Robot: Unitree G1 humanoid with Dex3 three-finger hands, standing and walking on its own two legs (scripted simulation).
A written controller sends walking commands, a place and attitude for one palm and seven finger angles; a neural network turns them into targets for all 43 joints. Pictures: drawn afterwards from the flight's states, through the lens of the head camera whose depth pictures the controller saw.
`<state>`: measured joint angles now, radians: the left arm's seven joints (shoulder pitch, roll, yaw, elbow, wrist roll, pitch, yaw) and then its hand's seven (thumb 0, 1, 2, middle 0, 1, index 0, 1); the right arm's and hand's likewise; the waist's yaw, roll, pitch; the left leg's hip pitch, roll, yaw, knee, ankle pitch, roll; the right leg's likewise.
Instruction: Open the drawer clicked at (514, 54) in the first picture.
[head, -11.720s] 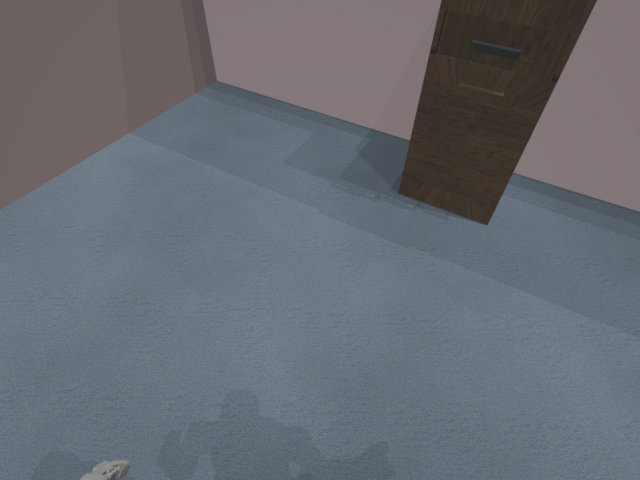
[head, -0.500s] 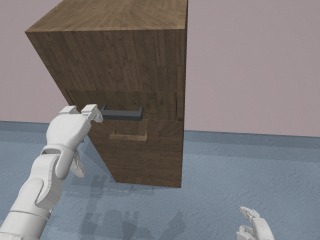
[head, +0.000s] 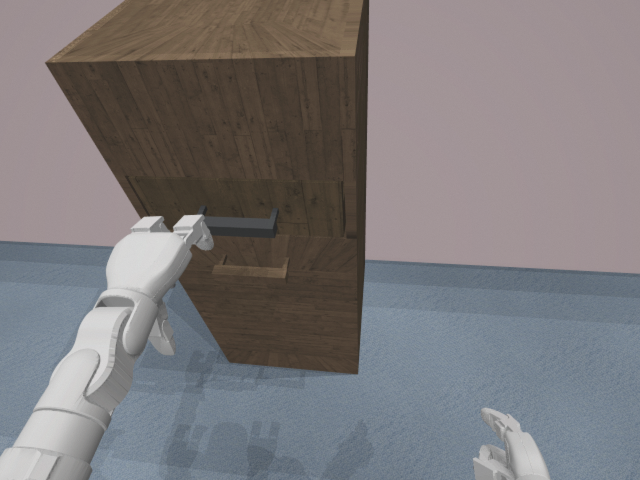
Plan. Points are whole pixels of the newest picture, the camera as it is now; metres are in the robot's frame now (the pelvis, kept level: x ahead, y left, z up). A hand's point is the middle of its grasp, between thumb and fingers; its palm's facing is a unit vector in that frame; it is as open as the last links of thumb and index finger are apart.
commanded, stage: move the hooked fingers above the handle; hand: left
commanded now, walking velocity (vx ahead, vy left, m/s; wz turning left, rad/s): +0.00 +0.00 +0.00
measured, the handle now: (235, 218) +0.53 +0.24 -0.02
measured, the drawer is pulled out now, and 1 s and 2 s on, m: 0.00 0.00 0.00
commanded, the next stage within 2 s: none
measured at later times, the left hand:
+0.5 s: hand (194, 251) +0.38 +0.23 +0.06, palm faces +0.01 -0.06 -1.00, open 13.8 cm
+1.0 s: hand (214, 232) +0.44 +0.23 +0.05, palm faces -0.02 -0.02 -1.00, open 13.8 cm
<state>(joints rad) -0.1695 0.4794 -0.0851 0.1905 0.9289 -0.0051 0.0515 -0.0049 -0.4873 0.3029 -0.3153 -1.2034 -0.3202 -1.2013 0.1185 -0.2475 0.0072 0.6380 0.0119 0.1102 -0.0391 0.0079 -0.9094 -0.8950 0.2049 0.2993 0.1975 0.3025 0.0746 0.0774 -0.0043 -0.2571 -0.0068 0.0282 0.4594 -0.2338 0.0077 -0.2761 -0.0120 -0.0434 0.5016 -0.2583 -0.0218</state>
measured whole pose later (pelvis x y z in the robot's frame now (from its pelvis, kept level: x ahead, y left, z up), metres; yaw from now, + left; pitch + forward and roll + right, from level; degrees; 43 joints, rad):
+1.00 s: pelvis +0.01 +0.01 -0.01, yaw -1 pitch +10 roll +1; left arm -0.58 0.44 -0.08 0.71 1.04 -0.05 0.19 0.00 -0.49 0.30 -0.31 -1.20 -0.32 -1.20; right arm 0.23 -0.25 -0.04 0.66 0.01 0.12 -0.03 0.00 -0.91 -0.89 0.21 0.30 0.20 0.30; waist 0.00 0.05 -0.07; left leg -0.46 -0.01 0.05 0.60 -0.31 0.02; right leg -0.48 -0.01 -0.02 0.62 -0.32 -0.01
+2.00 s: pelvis +0.01 +0.01 -0.02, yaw -1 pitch +13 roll +0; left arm -0.76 0.47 -0.07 0.98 1.07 -0.02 0.25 0.00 -0.49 0.30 -0.31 -1.20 -0.32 -1.20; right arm 0.28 -0.25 -0.05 0.67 0.01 0.12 -0.03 0.00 -0.91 -0.89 0.21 0.30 0.20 0.30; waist -0.06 0.05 -0.11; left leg -0.55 0.00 0.05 0.64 -0.32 0.02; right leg -0.56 -0.01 -0.02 0.64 -0.31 -0.01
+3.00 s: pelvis +0.02 +0.01 -0.02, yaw +0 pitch +12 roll +0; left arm -0.68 0.47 -0.17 0.82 0.98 -0.11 0.07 -0.01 -0.48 0.30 -0.31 -1.20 -0.32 -1.20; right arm 0.31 -0.26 -0.05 0.69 0.00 0.12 -0.06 0.00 -0.91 -0.89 0.21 0.30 0.20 0.30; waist -0.04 0.05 -0.09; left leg -0.53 -0.01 0.02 0.64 -0.32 0.02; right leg -0.52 -0.01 -0.04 0.63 -0.32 -0.01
